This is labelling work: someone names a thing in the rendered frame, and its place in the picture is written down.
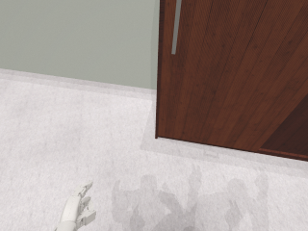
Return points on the handle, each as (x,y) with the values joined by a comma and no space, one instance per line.
(176,26)

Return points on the robot left forearm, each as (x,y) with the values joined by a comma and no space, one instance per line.
(66,226)

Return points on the wardrobe door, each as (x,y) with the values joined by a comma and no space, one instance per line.
(240,68)
(292,134)

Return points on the left robot hand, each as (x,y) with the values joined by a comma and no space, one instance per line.
(74,207)

